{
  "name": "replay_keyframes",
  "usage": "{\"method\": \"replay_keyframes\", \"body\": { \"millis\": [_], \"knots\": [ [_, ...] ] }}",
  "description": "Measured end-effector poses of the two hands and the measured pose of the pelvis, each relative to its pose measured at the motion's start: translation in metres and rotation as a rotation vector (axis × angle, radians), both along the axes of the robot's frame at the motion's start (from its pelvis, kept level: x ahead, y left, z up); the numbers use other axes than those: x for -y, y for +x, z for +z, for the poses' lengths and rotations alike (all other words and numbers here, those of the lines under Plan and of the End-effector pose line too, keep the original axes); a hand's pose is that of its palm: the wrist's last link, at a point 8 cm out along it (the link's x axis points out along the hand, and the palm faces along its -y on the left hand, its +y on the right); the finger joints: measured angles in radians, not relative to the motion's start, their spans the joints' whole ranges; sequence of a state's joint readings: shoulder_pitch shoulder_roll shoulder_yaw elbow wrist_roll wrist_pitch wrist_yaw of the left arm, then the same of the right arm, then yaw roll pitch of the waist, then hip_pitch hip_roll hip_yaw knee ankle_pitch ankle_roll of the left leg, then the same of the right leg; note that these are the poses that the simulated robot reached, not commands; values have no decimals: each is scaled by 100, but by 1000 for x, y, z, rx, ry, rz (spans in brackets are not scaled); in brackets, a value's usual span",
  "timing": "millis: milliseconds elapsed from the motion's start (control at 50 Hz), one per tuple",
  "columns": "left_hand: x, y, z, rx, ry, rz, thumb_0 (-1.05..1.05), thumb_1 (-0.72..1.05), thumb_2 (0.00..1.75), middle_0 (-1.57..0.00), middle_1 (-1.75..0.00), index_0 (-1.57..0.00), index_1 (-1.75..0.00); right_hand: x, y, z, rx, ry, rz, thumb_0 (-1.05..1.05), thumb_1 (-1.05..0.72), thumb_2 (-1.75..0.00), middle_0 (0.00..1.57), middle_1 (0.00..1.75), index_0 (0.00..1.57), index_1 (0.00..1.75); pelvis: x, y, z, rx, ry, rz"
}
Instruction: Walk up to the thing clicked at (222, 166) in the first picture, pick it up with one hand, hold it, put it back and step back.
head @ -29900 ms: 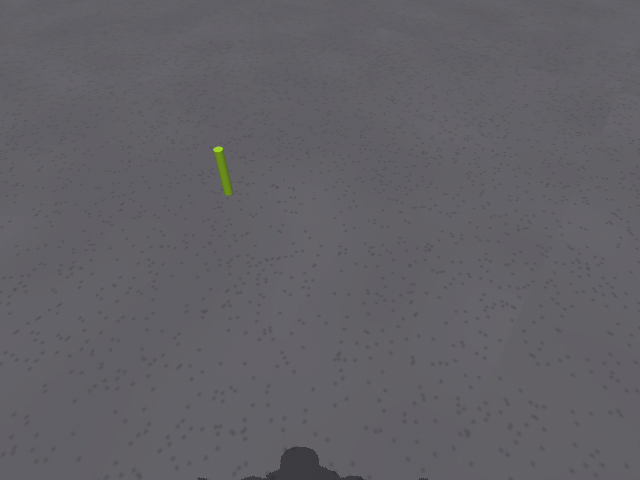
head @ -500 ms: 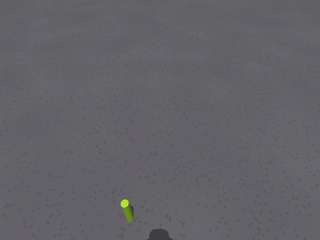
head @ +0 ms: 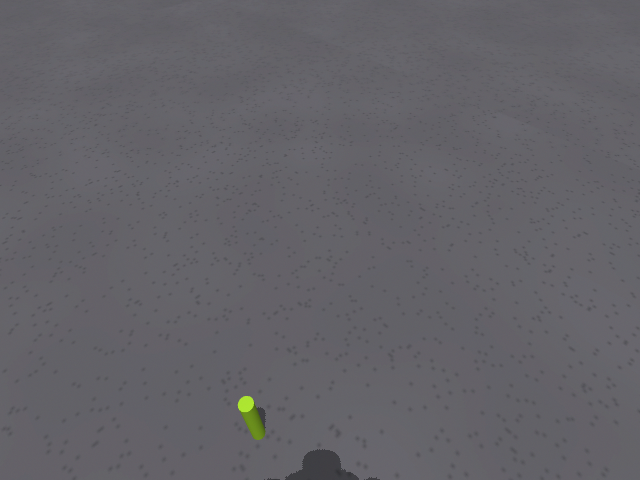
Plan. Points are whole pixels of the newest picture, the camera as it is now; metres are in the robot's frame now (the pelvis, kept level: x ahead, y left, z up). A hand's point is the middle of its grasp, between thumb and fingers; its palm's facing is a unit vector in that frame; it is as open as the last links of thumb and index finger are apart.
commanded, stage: stand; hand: left
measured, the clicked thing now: (252, 419) +0.39 +0.21 -0.66
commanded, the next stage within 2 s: step back in 1.12 s
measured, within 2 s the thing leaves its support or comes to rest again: neither
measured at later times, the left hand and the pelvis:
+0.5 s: hand out of the picture +0.10 +0.24 -0.15, palm faces -0.01 -0.94 -0.34, open 7.4 cm; pelvis +0.02 -0.01 +0.00, yaw +0 degrees
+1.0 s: hand out of the picture +0.09 +0.24 -0.16, palm faces -0.01 -0.94 -0.34, open 7.4 cm; pelvis +0.02 -0.01 +0.00, yaw +0 degrees
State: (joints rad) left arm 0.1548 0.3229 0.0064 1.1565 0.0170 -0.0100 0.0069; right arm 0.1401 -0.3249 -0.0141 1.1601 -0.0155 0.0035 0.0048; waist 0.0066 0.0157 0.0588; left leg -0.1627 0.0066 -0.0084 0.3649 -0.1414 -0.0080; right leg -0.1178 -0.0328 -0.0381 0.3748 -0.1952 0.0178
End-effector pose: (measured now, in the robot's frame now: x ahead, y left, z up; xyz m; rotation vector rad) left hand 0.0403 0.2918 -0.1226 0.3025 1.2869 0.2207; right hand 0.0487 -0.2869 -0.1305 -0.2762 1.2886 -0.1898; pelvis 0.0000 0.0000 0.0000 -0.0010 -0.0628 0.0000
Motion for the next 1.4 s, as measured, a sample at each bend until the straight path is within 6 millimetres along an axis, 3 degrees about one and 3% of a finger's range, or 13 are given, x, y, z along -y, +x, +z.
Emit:
{"method": "replay_keyframes", "body": {
  "millis": [460, 920, 1140, 1280, 1400],
  "knots": [
    [11, 48, 7, 69, -3, -24, 0, 90, 90, -20, -30, -20, -30, 12, 30, 6, 39, -8, 1, 1, -91, -90, 20, 30, 21, 30, 9, 17, 3, -11, 1, -7],
    [11, 40, 4, 28, -5, -14, 0, 90, 90, -20, -30, -20, -30, 16, 31, 7, 16, -12, 4, 1, -91, -90, 20, 30, 21, 30, 12, 23, 3, -20, 1, -4],
    [11, 47, 6, 48, -6, -7, 0, 90, 90, -20, -30, -20, -30, 17, 39, 7, 29, -12, 12, 1, -91, -90, 20, 30, 21, 30, 13, 25, 3, -22, 0, -3],
    [-10, 49, 1, 74, 22, -3, 0, 90, 90, -20, -30, -20, -30, 22, 39, 6, 50, -46, 7, 1, -91, -90, 20, 30, 21, 30, 1, 3, -7, -26, -8, -2],
    [-42, 66, -13, 128, 29, -48, 0, 90, 90, -20, -30, -20, -30, 11, 13, 8, 22, -113, 13, 1, -91, -90, 20, 30, 21, 30, -26, -11, -21, -47, -17, 14]
  ]
}}
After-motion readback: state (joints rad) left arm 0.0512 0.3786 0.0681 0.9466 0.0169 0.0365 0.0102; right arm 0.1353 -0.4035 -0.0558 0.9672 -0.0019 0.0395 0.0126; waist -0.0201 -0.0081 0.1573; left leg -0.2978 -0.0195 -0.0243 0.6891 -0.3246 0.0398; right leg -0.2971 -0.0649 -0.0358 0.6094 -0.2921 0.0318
